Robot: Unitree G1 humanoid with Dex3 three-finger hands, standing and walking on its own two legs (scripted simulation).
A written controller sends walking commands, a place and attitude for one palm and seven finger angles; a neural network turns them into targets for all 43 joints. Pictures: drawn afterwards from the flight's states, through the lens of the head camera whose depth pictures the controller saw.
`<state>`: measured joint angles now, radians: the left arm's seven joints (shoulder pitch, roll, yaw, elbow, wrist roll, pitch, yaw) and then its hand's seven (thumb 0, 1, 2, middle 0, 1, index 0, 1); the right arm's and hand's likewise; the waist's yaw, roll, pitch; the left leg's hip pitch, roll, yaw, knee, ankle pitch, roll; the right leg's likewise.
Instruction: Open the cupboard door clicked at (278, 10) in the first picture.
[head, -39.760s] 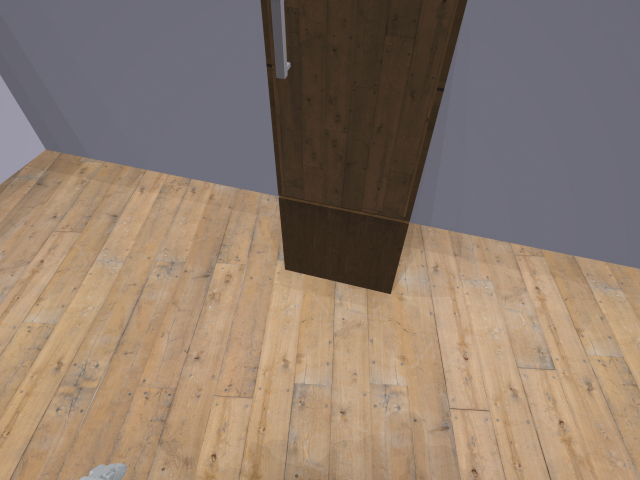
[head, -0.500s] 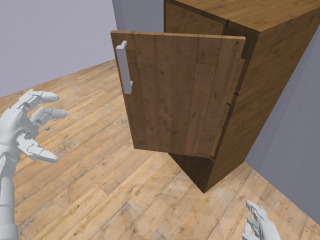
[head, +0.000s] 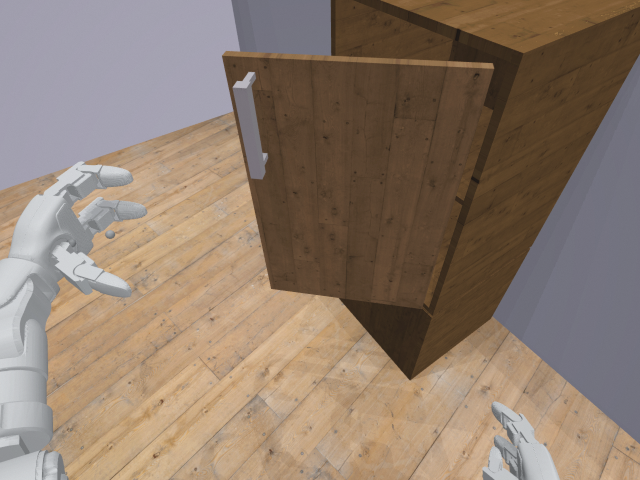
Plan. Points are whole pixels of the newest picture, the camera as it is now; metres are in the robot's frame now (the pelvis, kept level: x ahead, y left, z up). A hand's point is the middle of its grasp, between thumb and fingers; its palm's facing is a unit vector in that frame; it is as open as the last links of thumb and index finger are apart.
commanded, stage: move the hooked fingers beside the handle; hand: left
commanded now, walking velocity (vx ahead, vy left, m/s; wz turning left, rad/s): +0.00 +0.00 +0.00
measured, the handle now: (254, 127) +0.59 +0.17 +0.14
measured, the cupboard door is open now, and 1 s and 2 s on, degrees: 45 45 45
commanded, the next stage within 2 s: none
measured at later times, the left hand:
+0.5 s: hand (153, 187) +0.42 +0.26 +0.16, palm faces -0.06 -1.00 -0.02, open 14.0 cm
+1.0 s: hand (186, 153) +0.50 +0.24 +0.16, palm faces -0.08 -1.00 -0.01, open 14.0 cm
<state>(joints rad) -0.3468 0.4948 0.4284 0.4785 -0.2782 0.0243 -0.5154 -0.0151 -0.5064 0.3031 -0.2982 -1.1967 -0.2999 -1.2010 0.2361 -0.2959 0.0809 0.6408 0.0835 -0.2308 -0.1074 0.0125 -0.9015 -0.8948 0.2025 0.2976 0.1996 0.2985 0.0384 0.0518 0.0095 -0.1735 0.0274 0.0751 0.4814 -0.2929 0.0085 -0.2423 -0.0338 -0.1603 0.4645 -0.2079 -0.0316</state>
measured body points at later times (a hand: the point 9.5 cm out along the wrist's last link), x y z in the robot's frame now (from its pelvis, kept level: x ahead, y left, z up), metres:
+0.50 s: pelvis +0.01 +0.01 +0.00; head +0.04 +0.01 +0.45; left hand +0.42 +0.32 +0.16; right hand +0.09 -0.26 -0.11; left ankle -0.02 +0.11 -0.74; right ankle +0.03 -0.10 -0.74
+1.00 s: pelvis +0.02 +0.03 -0.01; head +0.09 +0.03 +0.44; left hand +0.50 +0.30 +0.16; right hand +0.04 -0.25 -0.12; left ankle -0.02 +0.11 -0.74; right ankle +0.03 -0.10 -0.74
